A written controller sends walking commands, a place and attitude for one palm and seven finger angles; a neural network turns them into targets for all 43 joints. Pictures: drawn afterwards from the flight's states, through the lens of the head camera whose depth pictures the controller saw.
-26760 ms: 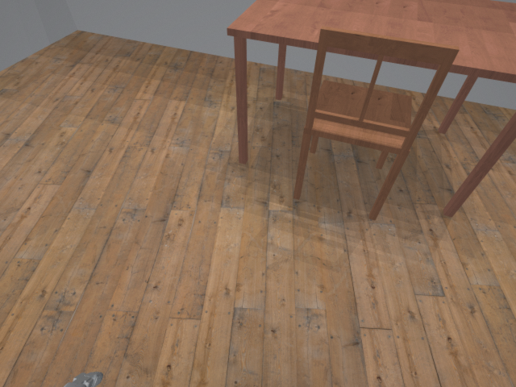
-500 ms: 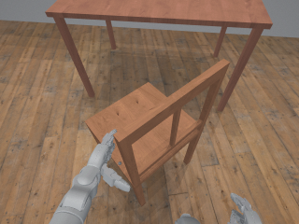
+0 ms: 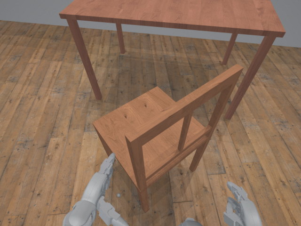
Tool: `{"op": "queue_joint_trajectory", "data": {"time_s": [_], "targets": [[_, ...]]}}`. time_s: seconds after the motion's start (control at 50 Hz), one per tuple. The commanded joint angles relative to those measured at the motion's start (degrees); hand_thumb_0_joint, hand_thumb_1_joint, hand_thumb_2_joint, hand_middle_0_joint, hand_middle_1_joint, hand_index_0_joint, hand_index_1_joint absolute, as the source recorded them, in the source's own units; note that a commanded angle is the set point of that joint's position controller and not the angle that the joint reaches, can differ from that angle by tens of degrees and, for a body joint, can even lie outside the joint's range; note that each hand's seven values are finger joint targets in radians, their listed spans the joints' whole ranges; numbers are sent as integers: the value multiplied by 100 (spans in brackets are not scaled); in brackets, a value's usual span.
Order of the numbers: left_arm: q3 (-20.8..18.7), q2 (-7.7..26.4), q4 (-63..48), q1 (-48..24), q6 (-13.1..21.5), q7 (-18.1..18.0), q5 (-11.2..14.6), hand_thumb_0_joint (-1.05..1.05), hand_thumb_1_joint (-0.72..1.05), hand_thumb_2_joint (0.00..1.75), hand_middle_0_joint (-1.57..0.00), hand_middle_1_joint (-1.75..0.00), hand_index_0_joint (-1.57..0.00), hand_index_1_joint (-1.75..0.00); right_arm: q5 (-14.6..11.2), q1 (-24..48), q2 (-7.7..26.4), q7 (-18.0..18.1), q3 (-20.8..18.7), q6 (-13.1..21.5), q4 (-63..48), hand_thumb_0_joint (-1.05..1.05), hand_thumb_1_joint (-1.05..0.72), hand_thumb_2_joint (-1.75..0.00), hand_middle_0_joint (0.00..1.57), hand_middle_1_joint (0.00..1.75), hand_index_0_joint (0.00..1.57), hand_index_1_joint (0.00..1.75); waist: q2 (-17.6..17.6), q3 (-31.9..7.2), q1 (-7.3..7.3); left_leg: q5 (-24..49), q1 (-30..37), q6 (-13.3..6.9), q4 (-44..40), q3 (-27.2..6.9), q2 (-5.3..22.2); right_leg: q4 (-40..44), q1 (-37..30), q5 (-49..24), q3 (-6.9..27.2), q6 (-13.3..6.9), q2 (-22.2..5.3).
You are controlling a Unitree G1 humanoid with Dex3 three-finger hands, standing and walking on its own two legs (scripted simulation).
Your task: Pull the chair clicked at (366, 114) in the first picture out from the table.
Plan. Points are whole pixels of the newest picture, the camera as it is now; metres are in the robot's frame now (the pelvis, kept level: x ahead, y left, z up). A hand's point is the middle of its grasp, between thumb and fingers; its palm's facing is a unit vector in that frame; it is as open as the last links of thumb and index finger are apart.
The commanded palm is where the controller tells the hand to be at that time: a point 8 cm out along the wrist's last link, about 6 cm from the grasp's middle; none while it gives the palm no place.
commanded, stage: draw the fingers out of the gap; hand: left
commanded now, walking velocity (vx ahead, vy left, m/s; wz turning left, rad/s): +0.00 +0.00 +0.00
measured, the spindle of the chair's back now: (184, 132) +0.42 -0.11 -0.06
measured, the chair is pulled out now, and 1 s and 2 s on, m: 0.55 0.55 0.55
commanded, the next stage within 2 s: draw the hand back to the body in 0.28 s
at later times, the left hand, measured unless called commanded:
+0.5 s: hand (109, 213) +0.17 +0.10 +0.00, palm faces -0.10 -0.99 +0.02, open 17.5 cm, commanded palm +0.15 +0.17 +0.02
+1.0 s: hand (65, 196) +0.18 +0.18 +0.09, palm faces +0.11 -0.97 -0.23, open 16.9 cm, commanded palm +0.14 +0.23 +0.11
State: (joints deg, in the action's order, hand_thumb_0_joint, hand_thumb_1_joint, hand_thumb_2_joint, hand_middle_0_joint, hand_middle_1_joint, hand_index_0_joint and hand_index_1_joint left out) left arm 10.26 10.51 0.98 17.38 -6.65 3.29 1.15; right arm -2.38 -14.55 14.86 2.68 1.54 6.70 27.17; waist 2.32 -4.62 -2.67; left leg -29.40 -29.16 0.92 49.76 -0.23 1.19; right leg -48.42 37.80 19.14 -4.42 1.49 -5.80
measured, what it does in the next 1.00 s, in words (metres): stands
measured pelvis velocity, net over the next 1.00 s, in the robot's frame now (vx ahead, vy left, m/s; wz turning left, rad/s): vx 0.01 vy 0.00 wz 0.00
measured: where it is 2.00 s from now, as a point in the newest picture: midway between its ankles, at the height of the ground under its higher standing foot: outside the picture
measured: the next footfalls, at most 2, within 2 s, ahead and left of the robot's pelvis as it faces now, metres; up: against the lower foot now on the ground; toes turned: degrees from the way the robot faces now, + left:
none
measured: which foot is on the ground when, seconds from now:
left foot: down 0.00-1.00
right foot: down 0.00-1.00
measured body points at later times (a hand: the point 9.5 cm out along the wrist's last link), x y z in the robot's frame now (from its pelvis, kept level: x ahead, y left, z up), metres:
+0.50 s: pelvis +0.00 +0.00 -0.02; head +0.04 +0.00 +0.43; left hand +0.17 +0.16 +0.01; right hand +0.18 -0.24 -0.08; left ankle -0.05 +0.13 -0.70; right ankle +0.05 -0.14 -0.70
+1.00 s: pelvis +0.01 +0.00 +0.00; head +0.02 -0.01 +0.45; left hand +0.17 +0.23 +0.10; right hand +0.19 -0.22 -0.08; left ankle -0.05 +0.13 -0.70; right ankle +0.05 -0.14 -0.70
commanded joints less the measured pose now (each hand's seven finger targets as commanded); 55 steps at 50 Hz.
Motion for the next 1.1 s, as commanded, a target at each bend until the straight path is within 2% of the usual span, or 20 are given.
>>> {"op": "queue_joint_trajectory", "data": {"time_s": [0.0, 0.08, 0.14, 0.26, 0.38, 0.4, 0.44, 0.48, 0.52, 0.56, 0.62, 0.64, 0.7, 0.78, 0.88, 0.9, 0.94, 0.96, 1.02, 1.08], "targets": [[-159, 288, -1527, -147, 302, 53, 1, 0, -55, 20, 0, 0, 0, 0, -6, 296, 652, 39, -318, 308, -1020, 0, -90, -90, 20, 30, 20, 30, -266, -1096, -116, 1624, -292, -170, -768, -45, -186, 436, -1297, -968, -73, -187, 279], [10, 153, -1766, 263, 232, 28, -44, 0, -55, 20, 0, 0, 0, 0, -2, 317, 603, 27, -316, 287, -1125, 0, -90, -90, 20, 30, 20, 30, -273, -1012, -125, 1618, -354, -165, -706, -69, -188, 380, -1185, -907, -102, -193, 286], [-178, 327, -1960, 608, 209, -20, -75, 0, -55, 20, 0, 0, 0, 0, 14, 349, 593, 53, -333, 254, -1197, 0, -90, -90, 20, 30, 20, 30, -471, -1050, -62, 1600, -515, -175, -660, -75, -206, 320, -1280, -906, -93, -205, 294], [-56, 278, -2432, 1262, 218, -12, -132, 0, -55, 20, 0, 0, 0, 0, -12, 394, 515, 77, -358, 203, -1331, 0, -90, -90, 20, 30, 20, 30, -246, -908, -71, 1469, -608, -182, -524, -50, -214, 253, -1043, -727, -75, -212, 297], [-83, 316, -2702, 1731, 245, 35, -93, 0, -55, 20, 0, 0, 0, 0, -33, 385, 480, 139, -384, 232, -1392, 0, -90, -90, 20, 30, 20, 30, -361, -912, -77, 1302, -765, -195, -400, -77, -223, 216, -921, -495, -64, -204, 315], [-309, -292, -3458, 1292, 955, -56, 785, 0, -55, 20, 0, 0, 0, 0, -37, 440, 347, 136, -330, 399, -1382, 0, -90, -90, 20, 30, 20, 30, -689, -769, -23, 1251, -1020, -122, -171, -112, -294, 160, -653, -439, -175, -176, 367], [-719, 172, -3326, 1503, 1546, -151, 827, 0, -55, 20, 0, 0, 0, 0, -32, 370, 405, 104, -381, 546, -1151, 0, -90, -90, 20, 30, 20, 30, -387, -964, 91, 1200, -1087, -96, -63, -103, -274, -6, -631, -276, -98, -221, 370], [-631, 33, -3416, 1624, 2060, -142, 857, 0, -55, 20, 0, 0, 0, 0, -44, 353, 346, 2, -412, 657, -1052, 0, -90, -90, 20, 30, 20, 30, -32, -1063, 135, 1322, -1099, -47, 49, -102, -256, -256, -472, -390, -120, -244, 378], [-805, 110, -3174, 1797, 2598, -131, 776, 0, -55, 20, 0, 0, 0, 0, -40, 417, 320, -99, -507, 663, -870, 0, -90, -90, 20, 30, 20, 30, -177, -1052, 209, 1410, -1421, -13, 269, -124, -206, -505, -296, -461, -105, -272, 399], [-650, 54, -3035, 1721, 3116, 22, 682, 0, -55, 20, 0, 0, 0, 0, -29, 485, 305, -216, -558, 648, -817, 0, -90, -90, 20, 30, 20, 30, -181, -1079, 134, 1298, -1644, -3, 485, -105, -178, -708, -74, -377, -48, -269, 374], [-923, 358, -2931, 2345, 2772, 285, 661, 0, -55, 20, 0, 0, 0, 0, -109, 644, 389, -221, -596, 422, -1039, 0, -90, -90, 20, 30, 20, 30, -14, -1327, 256, 1088, -1490, -60, 246, -34, -164, -426, -555, -144, 65, -270, 327], [-928, 374, -3203, 2207, 2578, 350, 739, 0, -55, 20, 0, 0, 0, 0, -149, 637, 388, -178, -561, 348, -1134, 0, -90, -90, 20, 30, 20, 30, -65, -1330, 165, 979, -1420, -86, 172, -12, -170, -295, -642, -64, 77, -239, 313], [-1317, 601, -3839, 2063, 2213, 352, 1042, 0, -55, 20, 0, 0, 0, 0, -203, 731, 326, 4, -494, 282, -1216, 0, -90, -90, 20, 30, 20, 30, -288, -1270, 165, 843, -1311, -132, -5, -51, -170, -28, -902, 133, 76, -188, 315], [-1596, 640, -4122, 2038, 2255, 253, 1292, 0, -55, 20, 0, 0, 0, 0, -213, 613, 275, 108, -447, 423, -1022, 0, -90, -90, 20, 30, 20, 30, -286, -1159, 136, 1204, -1022, -116, -138, -113, -143, 92, -1070, -350, -34, -185, 353], [-1656, 641, -3772, 2111, 2165, 452, 1290, 0, -37, 29, -2, -4, -2, -4, -227, 628, 324, 98, -443, 639, -822, 0, -90, -90, 20, 30, 20, 30, -124, -918, 100, 1401, -634, -103, -405, -125, -121, 299, -1176, -630, -141, -162, 317], [-2119, 1462, -3879, 2677, 1664, -373, 493, 0, -33, 31, -3, -5, -3, -5, -125, 550, 260, 244, -494, 459, -1014, 0, -90, -90, 20, 30, 20, 30, 167, -1161, 582, 1540, -340, 9, -846, -87, 62, 510, -1800, -719, 106, -302, 154], [-1679, 846, -4141, 2685, 1286, -883, 335, 0, -26, 34, -4, -6, -4, -6, -78, 560, 187, 283, -357, 361, -1005, 0, -90, -90, 20, 30, 20, 30, 239, -645, 388, 1613, -172, 47, -1095, -92, 11, 708, -2004, -898, -36, -297, 147], [-1619, 798, -4106, 2647, 1187, -1001, 290, 0, -22, 36, -4, -7, -4, -7, -64, 603, 187, 307, -358, 327, -961, 0, -90, -90, 20, 30, 20, 30, 84, -552, 368, 1718, -37, 33, -1172, -95, 50, 784, -2077, -999, -66, -288, 152], [-1782, 1063, -4115, 2179, 1053, -1252, 196, 0, -12, 41, -6, -9, -6, -9, -23, 694, 254, 381, -324, 291, -842, 0, -90, -90, 20, 30, 20, 30, -159, -307, 359, 1798, 327, -7, -1474, -93, 63, 1142, -2358, -1119, -58, -269, 183], [-1933, 1161, -4068, 1806, 1034, -1369, 160, 0, -1, 46, -7, -11, -7, -11, -2, 709, 272, 419, -266, 350, -728, 0, -90, -90, 20, 30, 20, 30, -39, -67, 362, 1756, 687, -27, -1847, -85, 50, 1444, -2581, -1064, -43, -267, 198]]}}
